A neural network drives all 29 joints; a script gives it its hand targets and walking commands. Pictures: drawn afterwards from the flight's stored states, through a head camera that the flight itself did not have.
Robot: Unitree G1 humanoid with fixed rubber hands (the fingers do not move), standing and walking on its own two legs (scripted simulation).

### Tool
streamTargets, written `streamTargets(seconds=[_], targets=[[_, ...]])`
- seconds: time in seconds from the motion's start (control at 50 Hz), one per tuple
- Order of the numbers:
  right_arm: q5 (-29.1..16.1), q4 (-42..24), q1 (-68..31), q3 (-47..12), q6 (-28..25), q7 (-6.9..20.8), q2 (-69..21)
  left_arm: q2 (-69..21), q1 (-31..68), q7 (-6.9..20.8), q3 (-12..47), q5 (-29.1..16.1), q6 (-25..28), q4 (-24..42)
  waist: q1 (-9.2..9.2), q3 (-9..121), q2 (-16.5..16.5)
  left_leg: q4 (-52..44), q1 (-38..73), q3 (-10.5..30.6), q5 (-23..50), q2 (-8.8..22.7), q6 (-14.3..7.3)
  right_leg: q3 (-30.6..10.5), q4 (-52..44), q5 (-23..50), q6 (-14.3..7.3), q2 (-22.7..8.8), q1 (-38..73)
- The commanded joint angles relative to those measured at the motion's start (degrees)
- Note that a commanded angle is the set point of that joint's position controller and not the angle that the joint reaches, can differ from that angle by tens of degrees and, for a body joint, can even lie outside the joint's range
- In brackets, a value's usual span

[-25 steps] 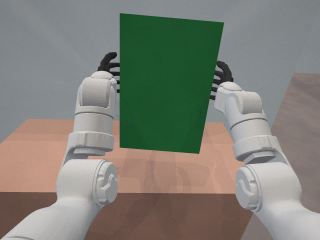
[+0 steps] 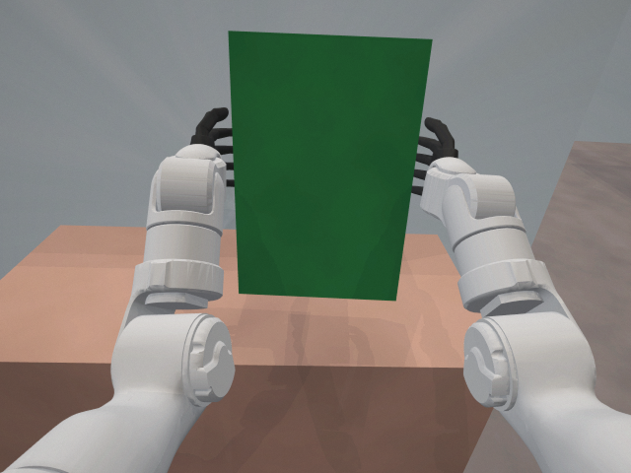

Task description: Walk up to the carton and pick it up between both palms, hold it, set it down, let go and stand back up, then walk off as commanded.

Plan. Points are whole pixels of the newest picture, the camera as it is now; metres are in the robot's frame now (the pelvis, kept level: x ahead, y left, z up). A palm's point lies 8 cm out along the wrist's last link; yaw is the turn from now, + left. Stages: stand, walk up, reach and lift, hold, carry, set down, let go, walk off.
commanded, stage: hold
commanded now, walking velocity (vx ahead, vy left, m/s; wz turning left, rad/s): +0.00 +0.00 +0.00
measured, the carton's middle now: (323, 158) +0.47 +0.00 +0.28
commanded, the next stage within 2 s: set down in 1.00 s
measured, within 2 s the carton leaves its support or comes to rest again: neither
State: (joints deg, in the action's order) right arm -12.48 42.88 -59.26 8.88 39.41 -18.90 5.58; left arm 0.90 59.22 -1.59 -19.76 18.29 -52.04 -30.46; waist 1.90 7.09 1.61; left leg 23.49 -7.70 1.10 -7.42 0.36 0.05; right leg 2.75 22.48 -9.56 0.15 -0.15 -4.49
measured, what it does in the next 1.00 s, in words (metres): stands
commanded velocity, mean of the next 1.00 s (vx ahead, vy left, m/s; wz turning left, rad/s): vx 0.00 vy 0.00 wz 0.00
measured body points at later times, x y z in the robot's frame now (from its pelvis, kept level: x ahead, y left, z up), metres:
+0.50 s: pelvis +0.01 +0.00 +0.00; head -0.08 +0.02 +0.44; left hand +0.39 +0.14 +0.30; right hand +0.40 -0.14 +0.29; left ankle +0.07 +0.12 -0.74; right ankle +0.04 -0.12 -0.74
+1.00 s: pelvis +0.00 +0.00 +0.00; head -0.11 +0.02 +0.44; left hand +0.37 +0.15 +0.31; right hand +0.38 -0.14 +0.30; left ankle +0.07 +0.12 -0.74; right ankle +0.04 -0.12 -0.74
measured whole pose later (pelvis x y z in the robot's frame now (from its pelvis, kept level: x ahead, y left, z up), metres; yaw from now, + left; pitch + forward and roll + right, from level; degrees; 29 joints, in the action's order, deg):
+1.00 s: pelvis +0.00 +0.00 +0.00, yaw +0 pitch -8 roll -1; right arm -12.5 44.8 -60.8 8.9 39.9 -18.9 6.1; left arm 1.4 59.3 -3.4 -19.0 16.2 -52.0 -31.6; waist 2.0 7.6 1.6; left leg 23.5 -7.4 1.4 -7.8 0.4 0.1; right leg 2.9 22.5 -10.0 0.1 -0.1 -4.1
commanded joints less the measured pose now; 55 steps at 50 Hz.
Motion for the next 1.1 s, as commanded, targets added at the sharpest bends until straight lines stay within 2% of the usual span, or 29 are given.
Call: streamTargets(seconds=[0.0, 0.02, 0.04, 0.06, 0.08, 0.1, 0.12, 0.14, 0.26, 0.28, 0.36, 0.38, 0.42, 0.44, 0.48, 0.54, 0.6, 0.62, 0.64, 0.66, 0.72, 0.76, 0.82, 0.86, 0.98, 1.0, 1.02, 1.04, 1.08], targets=[[-6.60, -10.55, -70.07, -6.02, -8.53, 14.97, -32.00, -37.09, 61.41, 10.56, 18.34, -15.57, 9.53, 2.67, 4.27, 20.25, -8.44, -14.55, -8.60, 1.99, -17.05, 2.41, 0.95, -1.17, -2.91, -4.59, 0.67, 5.75, 7.37], [-6.54, -11.04, -67.69, -5.60, -8.55, 15.09, -31.48, -36.87, 61.07, 10.14, 17.72, -15.47, 9.81, 3.69, 4.76, 20.79, -9.20, -13.68, -9.29, 2.54, -16.71, 2.59, 1.41, -1.36, -1.79, -1.16, 0.68, 6.19, 8.99], [-6.19, -9.26, -70.81, -6.21, -8.84, 15.38, -32.34, -37.03, 61.07, 9.75, 18.18, -15.76, 10.06, -0.28, 3.38, 19.27, -7.44, -14.35, -10.10, 3.23, -20.68, 2.70, 1.16, -2.02, -3.04, -5.64, 0.65, 5.58, 6.03], [-6.83, -9.44, -68.58, -6.57, -9.32, 15.59, -32.71, -37.38, 62.24, 9.07, 19.51, -16.50, 10.85, 4.19, 4.13, 23.33, -8.74, -14.26, -8.95, 3.69, -17.43, 3.04, 1.74, -1.49, -1.39, -1.33, 0.66, 6.16, 8.04], [-7.02, -11.04, -71.99, -6.97, -10.04, 15.58, -33.66, -37.47, 63.48, 8.68, 19.20, -17.14, 11.49, 2.77, 2.36, 24.64, -8.31, -13.50, -8.78, 3.18, -17.27, 2.72, 1.29, -2.07, -1.99, -1.86, 0.87, 5.76, 7.44], [-5.85, -9.05, -70.43, -6.18, -10.15, 15.72, -33.64, -37.42, 64.63, 8.46, 20.12, -17.80, 12.37, 3.03, 3.64, 24.72, -8.58, -13.72, -8.50, 3.11, -18.29, 2.43, 1.39, -1.79, -2.33, -3.80, 0.64, 5.52, 5.82], [-7.15, -14.30, -71.99, -8.49, -11.27, 15.38, -36.61, -39.10, 63.74, 7.81, 21.72, -18.50, 12.69, 6.66, 2.90, 30.21, -8.09, -11.64, -5.71, 2.61, -11.60, 1.88, 1.78, -1.42, -1.61, 1.32, 1.01, 6.01, 8.27], [-7.13, -13.11, -71.28, -6.98, -11.05, 15.37, -33.34, -40.02, 63.00, 7.38, 22.53, -19.25, 12.42, 5.30, 4.52, 30.60, -10.90, -10.97, -4.30, 3.23, -12.98, 2.30, 2.56, -2.03, -1.95, 1.28, 0.69, 5.65, 6.54], [-8.19, -17.15, -70.15, -10.95, -10.70, 13.81, -37.05, -36.04, 61.27, 7.18, 18.99, -18.37, 12.65, 7.69, 2.06, 31.86, -5.14, -7.10, 0.45, -0.05, -2.92, -0.52, 1.43, -2.23, -4.81, 1.83, 1.77, 4.22, 6.79], [-9.15, -19.44, -67.84, -12.28, -10.64, 13.42, -36.57, -37.19, 59.75, 7.33, 21.04, -19.86, 12.22, 11.28, 3.77, 35.82, -5.71, -5.39, 2.42, 0.44, 1.22, -0.56, 2.07, -2.11, -3.80, 6.07, 1.58, 4.70, 8.91], [-14.66, -28.59, -68.63, -18.07, -9.92, 11.43, -36.78, -37.45, 58.12, 6.88, 23.85, -21.49, 11.48, 19.24, 3.53, 45.35, -5.75, 0.14, 12.27, 0.30, 14.97, -2.18, 3.36, -2.04, -4.35, 13.93, 1.82, 5.23, 9.32], [-14.85, -28.39, -71.57, -17.85, -9.47, 11.51, -36.80, -37.66, 60.31, 6.50, 24.21, -22.13, 11.37, 18.83, 3.20, 42.54, -5.07, -0.80, 11.03, 1.14, 10.86, -1.65, 2.69, -2.01, -4.96, 8.57, 1.98, 5.27, 5.96], [-14.42, -25.61, -68.76, -16.66, -8.31, 10.89, -36.08, -38.45, 58.24, 6.98, 23.54, -21.04, 10.21, 16.62, 4.11, 37.37, -4.63, -1.06, 9.67, 1.00, 11.12, -1.22, 3.16, -2.31, -5.03, 10.13, 1.62, 5.15, 6.13], [-15.67, -28.07, -67.75, -17.91, -7.96, 10.74, -37.43, -38.18, 57.96, 6.94, 23.58, -21.62, 10.40, 20.53, 3.20, 40.52, -4.62, -0.34, 11.09, 0.76, 15.35, -1.92, 2.97, -2.33, -4.43, 12.50, 1.72, 4.98, 7.64], [-14.95, -22.86, -65.53, -15.80, -6.55, 10.13, -34.80, -37.11, 56.32, 7.64, 22.42, -19.45, 8.94, 16.73, 4.48, 33.73, -6.51, -1.44, 9.11, 0.75, 12.42, -1.75, 3.50, -2.24, -4.97, 10.33, 1.75, 4.92, 7.01], [-15.43, -24.29, -66.39, -17.41, -5.47, 9.89, -33.91, -34.70, 51.02, 9.03, 18.62, -16.87, 7.06, 12.40, 2.64, 30.28, -2.42, -2.01, 7.34, 0.10, 12.26, -2.42, 2.06, -2.78, -5.55, 9.44, 2.03, 4.37, 7.96], [-15.35, -23.55, -66.41, -16.69, -5.02, 9.45, -33.95, -34.85, 51.90, 9.76, 18.33, -15.50, 6.52, 13.46, 3.02, 28.13, -3.69, -2.07, 8.22, -0.16, 13.20, -2.36, 2.34, -1.95, -5.45, 9.81, 2.05, 4.95, 7.94], [-15.22, -17.75, -64.07, -15.72, -3.82, 9.90, -33.55, -32.82, 53.50, 10.28, 16.53, -15.07, 6.58, 12.03, 2.55, 23.39, -3.75, -3.87, 5.32, -0.06, 7.54, -2.18, 2.08, -2.30, -6.06, 4.88, 1.81, 4.73, 6.19], [-15.32, -21.56, -67.01, -16.68, -4.31, 9.93, -34.44, -32.60, 50.81, 10.58, 15.63, -14.94, 5.99, 10.47, 1.73, 24.64, -1.68, -3.23, 4.39, -0.42, 8.59, -2.78, 1.13, -2.58, -6.46, 6.22, 2.17, 4.72, 7.71], [-15.70, -21.33, -65.01, -16.65, -4.28, 9.78, -34.73, -33.49, 51.52, 10.65, 16.73, -15.35, 6.33, 12.97, 2.45, 26.25, -2.86, -2.64, 6.26, -0.44, 11.43, -2.23, 1.61, -2.60, -5.89, 9.35, 1.79, 5.09, 8.40], [-14.86, -18.58, -68.01, -14.41, -4.21, 10.27, -33.07, -33.59, 52.00, 10.92, 16.79, -14.94, 5.94, 6.21, 2.32, 20.59, -3.84, -4.76, 2.49, 0.20, 4.90, -1.69, 1.93, -2.69, -6.20, 3.95, 1.23, 4.72, 5.54], [-14.92, -22.17, -68.13, -14.85, -5.27, 10.40, -34.78, -35.38, 55.01, 10.76, 19.80, -16.78, 6.92, 10.05, 3.52, 25.84, -5.80, -4.29, 3.98, 0.04, 8.04, -1.81, 2.68, -2.15, -5.53, 7.19, 1.21, 5.00, 7.18], [-15.15, -18.77, -68.68, -14.01, -5.10, 10.63, -33.34, -35.34, 55.96, 10.53, 19.30, -16.81, 6.82, 9.97, 3.14, 24.95, -6.53, -4.79, 2.51, 0.44, 5.35, -1.38, 2.81, -2.53, -5.32, 5.00, 1.08, 5.30, 7.34], [-13.27, -15.52, -68.31, -13.37, -5.16, 11.17, -35.17, -33.40, 56.38, 10.69, 15.48, -14.38, 7.15, 5.17, 1.65, 20.35, -4.49, -7.62, -1.61, 0.27, -1.14, -0.71, 1.03, -2.66, -5.26, 1.38, 1.52, 5.22, 7.88], [-10.66, -13.44, -69.43, -9.66, -6.83, 13.10, -33.53, -36.99, 60.02, 10.00, 18.67, -16.35, 8.45, 4.16, 3.86, 22.65, -8.85, -10.72, -5.70, 1.46, -8.36, 1.11, 1.71, -2.05, -3.59, -0.66, 0.90, 5.68, 8.15], [-8.86, -10.91, -63.29, -8.09, -6.92, 12.17, -35.94, -34.60, 58.68, 10.71, 17.73, -14.03, 9.93, 4.23, 4.41, 20.05, -5.01, -10.40, -2.40, 1.77, -12.53, -0.34, -0.03, -2.69, -6.04, -3.71, -0.19, 4.26, 4.27], [-8.81, -11.19, -65.91, -6.99, -7.97, 12.86, -35.10, -34.37, 59.37, 10.66, 16.66, -13.83, 10.23, 3.86, 4.45, 21.49, -5.60, -10.45, -2.24, 1.61, -12.76, 0.15, -0.24, -1.82, -6.01, -4.55, -0.13, 4.74, 2.85], [-9.29, -13.28, -65.78, -8.91, -8.35, 12.47, -37.27, -33.88, 60.69, 10.32, 15.78, -14.61, 10.57, 5.33, 2.40, 22.31, -3.90, -9.60, -1.06, 0.40, -10.67, -0.59, -0.47, -2.25, -6.28, -5.23, 0.58, 4.76, 2.36], [-5.66, -8.91, -65.03, -6.93, -10.28, 13.26, -36.44, -33.16, 61.65, 10.66, 15.49, -13.79, 12.62, 4.94, 3.36, 22.31, -5.30, -10.44, -0.58, 0.78, -12.71, 0.01, -0.17, -1.49, -6.48, -7.72, 0.38, 4.34, 0.09]])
